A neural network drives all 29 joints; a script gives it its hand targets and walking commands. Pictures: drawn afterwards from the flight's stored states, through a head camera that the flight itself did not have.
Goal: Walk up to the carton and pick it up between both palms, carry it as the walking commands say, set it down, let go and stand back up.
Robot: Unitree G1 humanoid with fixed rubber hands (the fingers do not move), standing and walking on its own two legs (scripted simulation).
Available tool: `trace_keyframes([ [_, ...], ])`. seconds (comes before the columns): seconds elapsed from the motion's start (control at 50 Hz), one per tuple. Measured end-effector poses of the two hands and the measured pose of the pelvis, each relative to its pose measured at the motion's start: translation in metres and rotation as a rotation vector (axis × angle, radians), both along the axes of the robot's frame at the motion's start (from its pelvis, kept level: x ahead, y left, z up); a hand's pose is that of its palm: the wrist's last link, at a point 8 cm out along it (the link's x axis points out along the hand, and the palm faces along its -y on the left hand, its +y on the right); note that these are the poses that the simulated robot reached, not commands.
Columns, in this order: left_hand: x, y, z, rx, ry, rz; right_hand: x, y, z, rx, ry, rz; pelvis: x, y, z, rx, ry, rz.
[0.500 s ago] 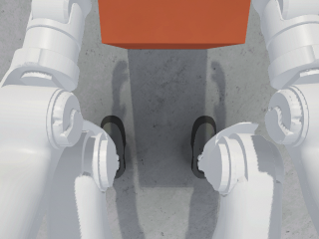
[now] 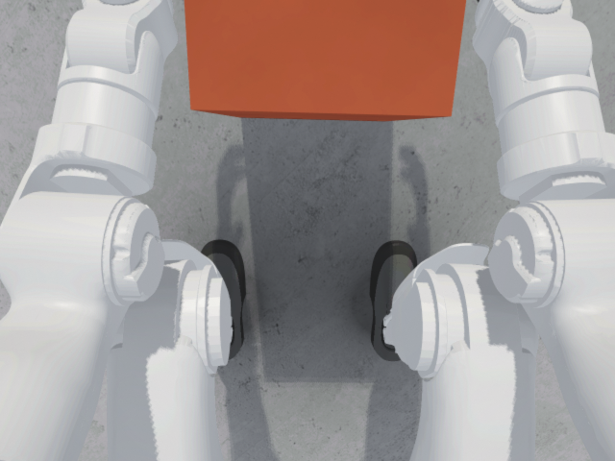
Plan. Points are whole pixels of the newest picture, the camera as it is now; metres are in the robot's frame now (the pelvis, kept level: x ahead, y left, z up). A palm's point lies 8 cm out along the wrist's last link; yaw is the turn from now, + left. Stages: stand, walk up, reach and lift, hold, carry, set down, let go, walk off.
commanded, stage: reach and lift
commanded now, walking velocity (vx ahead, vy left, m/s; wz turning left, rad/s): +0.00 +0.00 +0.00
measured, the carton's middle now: (319, 17) +0.53 +0.00 -0.24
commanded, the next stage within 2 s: none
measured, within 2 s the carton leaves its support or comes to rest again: leaves its support in 0.04 s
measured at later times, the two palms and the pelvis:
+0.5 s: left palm out of the picture +0.56 +0.14 -0.10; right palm out of the picture +0.56 -0.16 -0.09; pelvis +0.00 +0.01 +0.04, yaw +0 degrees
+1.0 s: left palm out of the picture +0.54 +0.14 -0.03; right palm out of the picture +0.55 -0.15 -0.02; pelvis +0.00 +0.00 +0.08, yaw +0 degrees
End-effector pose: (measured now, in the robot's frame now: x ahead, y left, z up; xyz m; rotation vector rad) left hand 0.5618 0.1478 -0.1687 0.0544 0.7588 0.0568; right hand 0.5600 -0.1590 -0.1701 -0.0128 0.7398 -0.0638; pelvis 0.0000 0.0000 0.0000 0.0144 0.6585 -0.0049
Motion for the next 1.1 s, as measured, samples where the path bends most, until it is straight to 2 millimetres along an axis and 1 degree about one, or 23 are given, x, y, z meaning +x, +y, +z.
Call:
trace_keyframes([
  [0.06, -0.001, 0.004, 0.008, 0.007, -0.01, 0.021, 0.0, 0.006, 0.007, -0.004, -0.003, 0.0, 0.001, 0.001, 0.003, 0.001, 0.015, -0.004],
  [0.14, -0.001, 0.006, 0.025, 0.006, -0.03, 0.049, 0.002, 0.01, 0.025, -0.015, -0.018, -0.007, 0.002, 0.003, 0.007, -0.001, 0.034, -0.001],
  [0.24, 0.002, 0.003, 0.048, -0.011, -0.05, 0.052, 0.005, 0.008, 0.051, -0.03, -0.033, -0.018, 0.001, 0.005, 0.016, -0.007, 0.063, 0.005],
  [0.32, 0.002, 0.0, 0.059, -0.017, -0.053, 0.048, 0.005, 0.004, 0.065, -0.038, -0.036, -0.021, 0.001, 0.007, 0.024, -0.011, 0.087, 0.007],
  [0.44, -0.003, -0.004, 0.067, -0.018, -0.049, 0.05, 0.004, 0.002, 0.077, -0.04, -0.035, -0.025, 0.001, 0.007, 0.035, -0.01, 0.113, 0.005],
  [0.56, -0.006, -0.002, 0.075, -0.014, -0.048, 0.064, 0.003, 0.004, 0.084, -0.033, -0.038, -0.028, 0.003, 0.005, 0.042, -0.005, 0.133, 0.002],
  [0.72, -0.005, -0.001, 0.095, -0.011, -0.062, 0.078, 0.001, 0.007, 0.099, -0.033, -0.05, -0.048, 0.006, 0.004, 0.05, -0.001, 0.153, 0.0],
  [0.9, -0.012, -0.003, 0.126, -0.02, -0.069, 0.082, -0.008, 0.005, 0.129, -0.024, -0.055, -0.059, 0.007, 0.004, 0.067, -0.002, 0.174, -0.003],
  [1.1, -0.025, -0.002, 0.158, -0.021, -0.062, 0.085, -0.02, 0.006, 0.161, -0.023, -0.047, -0.063, 0.002, 0.005, 0.088, -0.004, 0.188, -0.002],
])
